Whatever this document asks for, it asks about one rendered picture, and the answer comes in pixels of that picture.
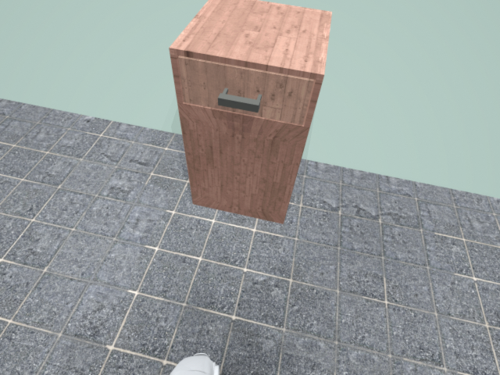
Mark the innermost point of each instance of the handle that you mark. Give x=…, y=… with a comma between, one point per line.
x=237, y=102

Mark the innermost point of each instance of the drawer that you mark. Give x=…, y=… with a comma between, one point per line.
x=284, y=97

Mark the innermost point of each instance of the cabinet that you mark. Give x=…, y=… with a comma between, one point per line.
x=237, y=162

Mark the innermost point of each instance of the left robot thigh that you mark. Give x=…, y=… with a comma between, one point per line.
x=196, y=365

